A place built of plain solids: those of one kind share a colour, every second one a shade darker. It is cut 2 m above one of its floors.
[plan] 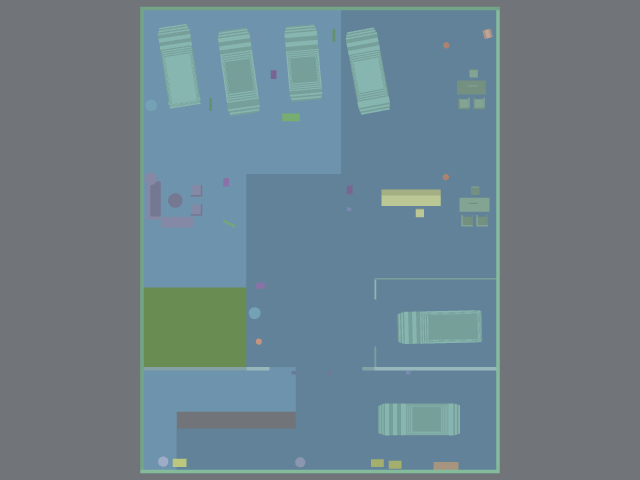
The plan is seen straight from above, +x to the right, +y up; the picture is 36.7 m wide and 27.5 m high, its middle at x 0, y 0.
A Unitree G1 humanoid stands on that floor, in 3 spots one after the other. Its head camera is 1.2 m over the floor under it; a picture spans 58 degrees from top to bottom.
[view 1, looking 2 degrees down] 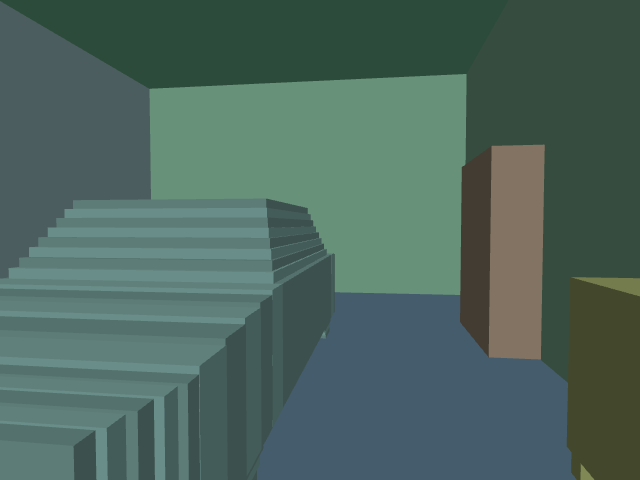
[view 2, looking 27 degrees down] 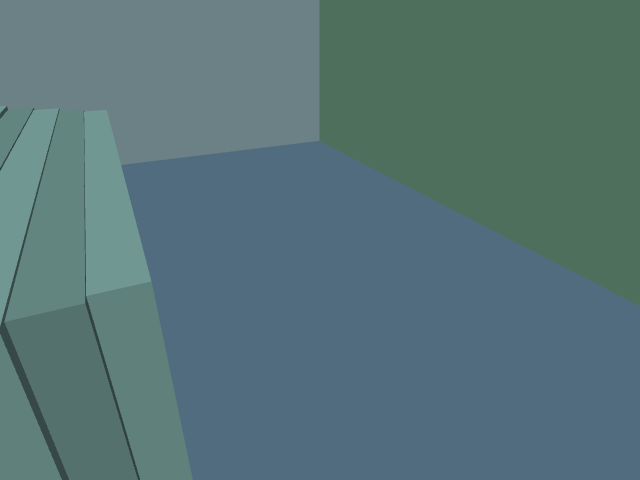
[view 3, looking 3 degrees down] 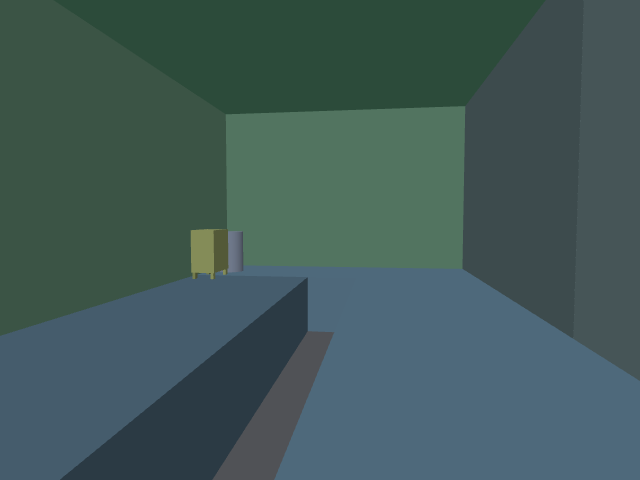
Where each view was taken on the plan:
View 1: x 2.45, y -11.75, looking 8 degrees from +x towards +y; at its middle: car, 4.71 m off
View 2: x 8.01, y -11.75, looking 64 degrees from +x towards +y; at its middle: floor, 2.64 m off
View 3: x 0.30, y -9.36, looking -172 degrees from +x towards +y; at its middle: wall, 10.51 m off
